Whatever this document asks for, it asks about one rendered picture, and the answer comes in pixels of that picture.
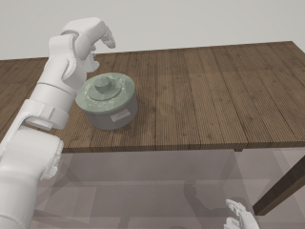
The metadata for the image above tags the robot right hand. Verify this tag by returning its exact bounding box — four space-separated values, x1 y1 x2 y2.
224 199 259 229

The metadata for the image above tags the table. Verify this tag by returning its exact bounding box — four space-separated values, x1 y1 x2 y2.
0 41 305 216

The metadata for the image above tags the robot left hand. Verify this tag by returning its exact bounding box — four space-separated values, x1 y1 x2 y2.
61 17 116 73

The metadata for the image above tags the left robot forearm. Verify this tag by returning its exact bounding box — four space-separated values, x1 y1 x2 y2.
0 28 92 162

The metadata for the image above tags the pot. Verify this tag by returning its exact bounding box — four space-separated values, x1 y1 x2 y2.
85 92 138 131

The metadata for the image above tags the robot left upper arm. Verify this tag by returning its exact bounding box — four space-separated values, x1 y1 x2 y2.
0 125 64 229

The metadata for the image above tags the knob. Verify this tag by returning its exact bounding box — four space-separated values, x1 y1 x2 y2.
93 76 112 92

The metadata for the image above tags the lid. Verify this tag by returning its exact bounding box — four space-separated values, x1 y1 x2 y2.
75 73 135 115

